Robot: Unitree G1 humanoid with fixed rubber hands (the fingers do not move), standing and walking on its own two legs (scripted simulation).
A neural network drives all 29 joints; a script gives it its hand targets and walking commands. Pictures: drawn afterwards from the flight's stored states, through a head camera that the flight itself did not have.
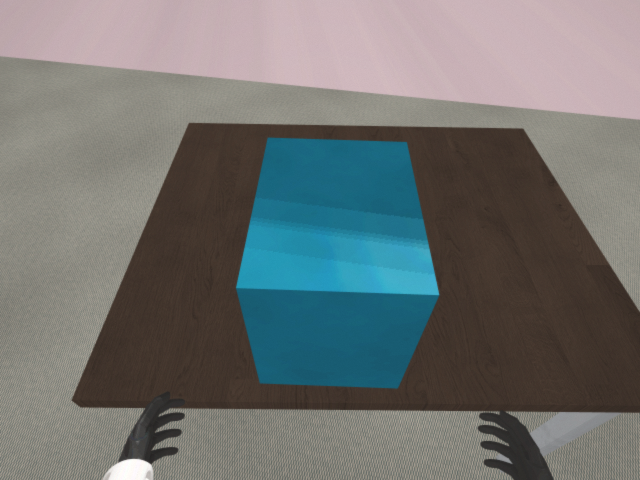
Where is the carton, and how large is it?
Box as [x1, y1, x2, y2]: [236, 138, 438, 388]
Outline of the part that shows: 268,138 236,286 259,381 261,383 397,388 438,296 437,286 406,142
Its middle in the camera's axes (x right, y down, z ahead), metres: +0.02 +0.04 +0.61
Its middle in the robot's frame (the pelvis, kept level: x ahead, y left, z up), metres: +0.42 +0.00 -0.01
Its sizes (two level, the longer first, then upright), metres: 0.287 0.220 0.266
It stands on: a table, 0.64 m high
